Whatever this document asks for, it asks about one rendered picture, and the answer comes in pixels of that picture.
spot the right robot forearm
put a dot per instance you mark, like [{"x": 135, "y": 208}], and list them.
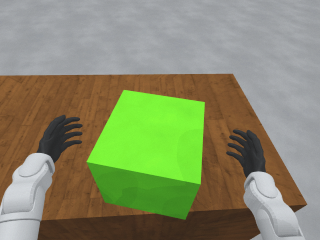
[{"x": 275, "y": 219}]

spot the left robot forearm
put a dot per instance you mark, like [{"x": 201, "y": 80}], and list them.
[{"x": 22, "y": 205}]

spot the carton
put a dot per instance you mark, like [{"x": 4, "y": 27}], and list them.
[{"x": 149, "y": 154}]

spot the right robot hand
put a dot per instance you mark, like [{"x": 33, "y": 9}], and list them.
[{"x": 252, "y": 159}]

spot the left robot hand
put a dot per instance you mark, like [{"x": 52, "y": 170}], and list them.
[{"x": 53, "y": 140}]

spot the pedestal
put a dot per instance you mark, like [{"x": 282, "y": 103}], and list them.
[{"x": 74, "y": 208}]

